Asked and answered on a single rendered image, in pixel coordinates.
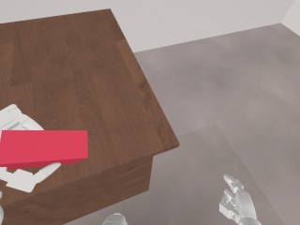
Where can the left robot hand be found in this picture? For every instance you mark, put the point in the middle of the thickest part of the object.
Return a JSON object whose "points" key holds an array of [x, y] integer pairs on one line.
{"points": [[11, 118]]}

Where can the sponge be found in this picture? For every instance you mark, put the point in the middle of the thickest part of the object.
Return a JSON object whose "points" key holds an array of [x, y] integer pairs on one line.
{"points": [[22, 149]]}

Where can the right robot hand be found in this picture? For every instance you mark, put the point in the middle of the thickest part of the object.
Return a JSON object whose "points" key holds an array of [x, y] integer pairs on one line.
{"points": [[236, 206]]}

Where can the robot left thigh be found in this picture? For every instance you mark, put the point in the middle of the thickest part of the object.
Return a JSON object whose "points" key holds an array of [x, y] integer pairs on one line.
{"points": [[115, 219]]}

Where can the table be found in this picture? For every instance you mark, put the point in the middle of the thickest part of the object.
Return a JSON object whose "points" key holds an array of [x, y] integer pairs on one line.
{"points": [[77, 72]]}

